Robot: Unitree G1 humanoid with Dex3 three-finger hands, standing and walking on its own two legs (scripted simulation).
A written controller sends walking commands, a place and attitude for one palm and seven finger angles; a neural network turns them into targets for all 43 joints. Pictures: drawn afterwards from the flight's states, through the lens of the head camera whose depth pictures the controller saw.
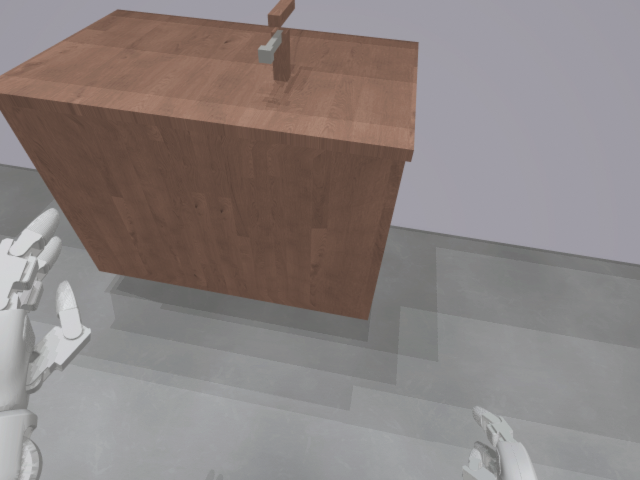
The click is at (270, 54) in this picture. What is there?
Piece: tap's lever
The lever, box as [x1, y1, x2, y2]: [258, 45, 273, 63]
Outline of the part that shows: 261,45 258,48 259,62 271,63 273,60 273,47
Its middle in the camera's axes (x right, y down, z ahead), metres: -0.12 -0.40 +0.84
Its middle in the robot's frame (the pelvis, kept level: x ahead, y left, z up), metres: +0.91 +0.19 +0.13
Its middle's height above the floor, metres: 0.91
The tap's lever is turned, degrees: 0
